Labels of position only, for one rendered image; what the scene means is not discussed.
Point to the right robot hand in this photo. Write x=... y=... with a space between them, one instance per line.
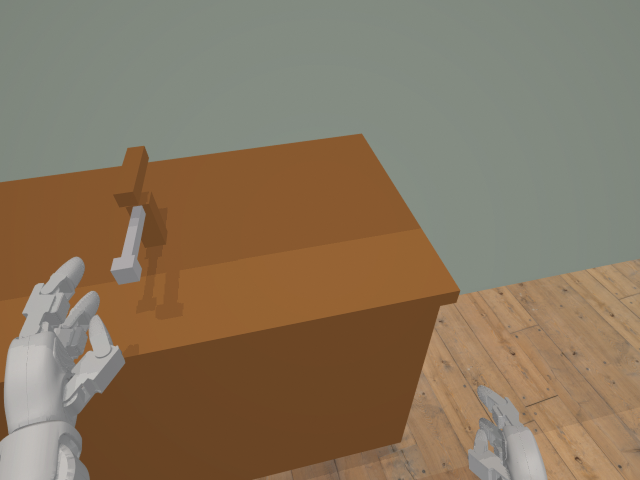
x=516 y=454

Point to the counter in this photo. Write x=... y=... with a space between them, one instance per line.
x=284 y=311

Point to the tap lever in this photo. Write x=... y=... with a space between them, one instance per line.
x=126 y=269

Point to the left robot hand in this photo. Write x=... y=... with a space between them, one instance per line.
x=41 y=360

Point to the robot left forearm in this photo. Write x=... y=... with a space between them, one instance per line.
x=48 y=450

